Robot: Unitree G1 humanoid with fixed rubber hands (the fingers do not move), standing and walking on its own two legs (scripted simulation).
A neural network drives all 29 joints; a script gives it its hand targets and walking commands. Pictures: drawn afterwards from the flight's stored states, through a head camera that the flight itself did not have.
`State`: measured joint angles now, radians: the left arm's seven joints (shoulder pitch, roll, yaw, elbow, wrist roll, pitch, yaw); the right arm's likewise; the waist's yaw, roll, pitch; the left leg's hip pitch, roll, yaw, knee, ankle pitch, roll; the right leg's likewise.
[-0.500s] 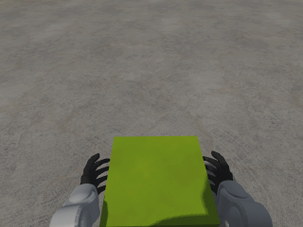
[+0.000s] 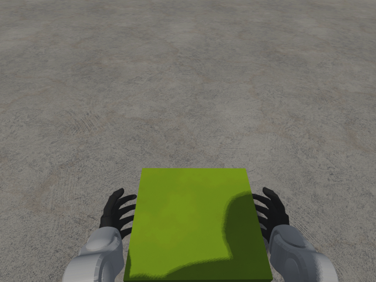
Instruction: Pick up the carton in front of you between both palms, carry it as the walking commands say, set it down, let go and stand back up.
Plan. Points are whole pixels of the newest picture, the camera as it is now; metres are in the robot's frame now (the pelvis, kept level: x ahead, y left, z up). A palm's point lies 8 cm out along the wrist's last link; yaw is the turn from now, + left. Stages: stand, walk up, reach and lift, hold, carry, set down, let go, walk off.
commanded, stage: carry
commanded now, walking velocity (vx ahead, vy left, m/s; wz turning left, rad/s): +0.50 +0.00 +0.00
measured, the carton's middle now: (193, 243) +0.23 -0.01 -0.01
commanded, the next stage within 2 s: none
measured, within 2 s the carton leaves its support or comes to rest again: neither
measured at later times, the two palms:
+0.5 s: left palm (142, 119) +0.54 +0.11 +0.08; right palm (245, 115) +0.57 -0.18 +0.07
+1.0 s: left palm (138, 73) +0.82 +0.15 +0.07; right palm (219, 73) +0.82 -0.15 +0.07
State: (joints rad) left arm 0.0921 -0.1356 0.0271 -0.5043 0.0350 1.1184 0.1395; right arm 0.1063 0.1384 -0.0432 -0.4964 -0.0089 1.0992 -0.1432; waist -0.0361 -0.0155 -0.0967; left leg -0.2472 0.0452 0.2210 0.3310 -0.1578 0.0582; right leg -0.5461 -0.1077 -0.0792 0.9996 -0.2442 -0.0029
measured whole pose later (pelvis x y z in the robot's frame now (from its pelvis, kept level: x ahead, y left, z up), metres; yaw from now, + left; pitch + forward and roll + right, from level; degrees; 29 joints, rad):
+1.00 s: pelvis +0.59 +0.01 -0.01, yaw +0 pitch +3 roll +0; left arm 0.08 -0.14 0.03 -0.58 0.03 1.14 0.14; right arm 0.09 0.14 -0.03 -0.56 -0.01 1.11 -0.14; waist -0.02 -0.04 -0.03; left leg -0.32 0.03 0.24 0.37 -0.11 0.07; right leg -0.30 -0.06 -0.10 0.54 -0.38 0.02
